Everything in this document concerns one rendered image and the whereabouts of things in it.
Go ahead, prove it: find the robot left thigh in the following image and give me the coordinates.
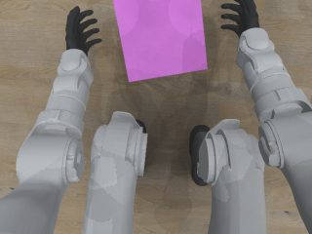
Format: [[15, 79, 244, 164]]
[[82, 121, 148, 234]]

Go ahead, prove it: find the robot right hand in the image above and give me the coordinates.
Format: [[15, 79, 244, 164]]
[[220, 0, 260, 39]]

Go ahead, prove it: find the right robot forearm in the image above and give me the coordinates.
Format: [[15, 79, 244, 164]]
[[236, 27, 312, 124]]

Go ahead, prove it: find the robot left hand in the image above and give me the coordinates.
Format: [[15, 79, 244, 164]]
[[65, 6, 102, 56]]

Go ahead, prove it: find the left robot forearm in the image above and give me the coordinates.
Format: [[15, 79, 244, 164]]
[[16, 49, 94, 178]]

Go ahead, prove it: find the robot right upper arm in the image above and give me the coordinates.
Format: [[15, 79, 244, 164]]
[[258, 111, 312, 234]]

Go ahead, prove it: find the robot left upper arm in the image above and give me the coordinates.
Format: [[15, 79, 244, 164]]
[[0, 135, 86, 234]]

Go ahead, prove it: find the robot right foot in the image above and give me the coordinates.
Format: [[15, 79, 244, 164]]
[[189, 125, 210, 186]]

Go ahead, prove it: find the carton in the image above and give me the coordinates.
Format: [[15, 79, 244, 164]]
[[113, 0, 208, 82]]

